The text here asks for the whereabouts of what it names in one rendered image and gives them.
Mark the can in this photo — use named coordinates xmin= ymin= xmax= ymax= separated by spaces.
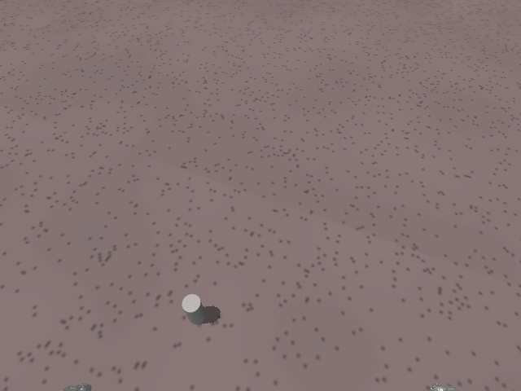
xmin=182 ymin=294 xmax=206 ymax=325

